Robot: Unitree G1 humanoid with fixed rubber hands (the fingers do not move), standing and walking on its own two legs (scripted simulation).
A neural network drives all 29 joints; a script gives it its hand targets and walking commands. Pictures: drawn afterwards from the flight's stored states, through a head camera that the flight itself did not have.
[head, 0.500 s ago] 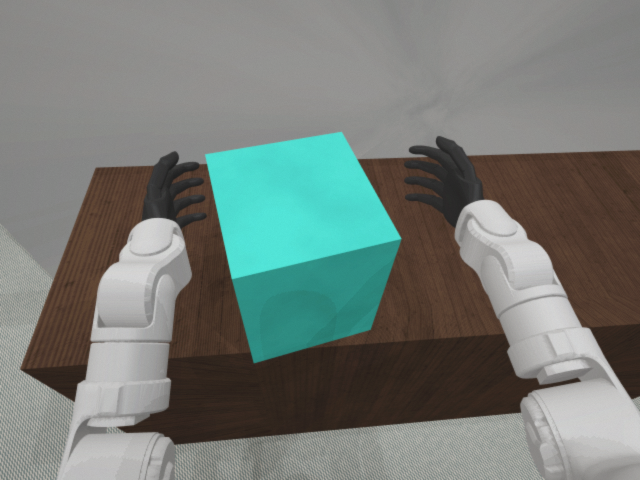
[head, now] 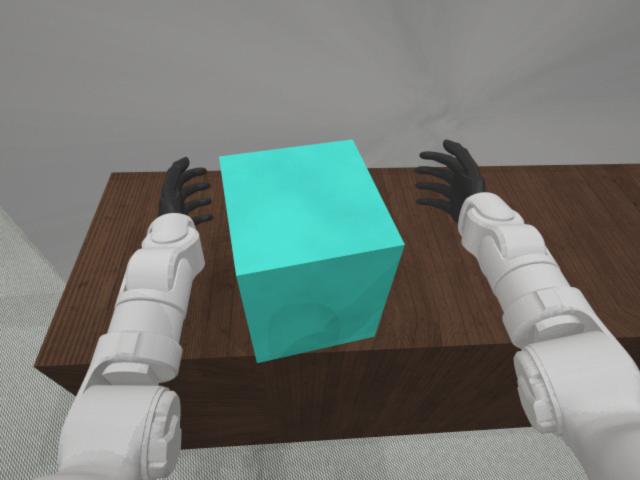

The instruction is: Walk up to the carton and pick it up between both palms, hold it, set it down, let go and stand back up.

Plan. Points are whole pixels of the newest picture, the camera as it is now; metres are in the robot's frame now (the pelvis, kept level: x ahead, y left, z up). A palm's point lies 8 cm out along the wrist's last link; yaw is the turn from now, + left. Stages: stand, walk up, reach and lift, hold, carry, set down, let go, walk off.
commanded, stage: reach and lift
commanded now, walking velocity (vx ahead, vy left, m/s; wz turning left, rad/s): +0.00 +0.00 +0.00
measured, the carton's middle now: (303, 254) +0.45 +0.06 -0.01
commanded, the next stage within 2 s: none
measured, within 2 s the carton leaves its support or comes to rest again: neither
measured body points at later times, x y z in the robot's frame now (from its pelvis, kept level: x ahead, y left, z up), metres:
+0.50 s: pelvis +0.00 +0.00 -0.02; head +0.08 +0.01 +0.42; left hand +0.40 +0.24 +0.01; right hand +0.46 -0.16 +0.04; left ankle +0.01 +0.11 -0.74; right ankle +0.01 -0.10 -0.74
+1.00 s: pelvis +0.00 +0.00 -0.02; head +0.08 +0.01 +0.42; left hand +0.41 +0.19 +0.01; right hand +0.46 -0.11 +0.02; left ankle +0.01 +0.11 -0.74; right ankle +0.01 -0.10 -0.74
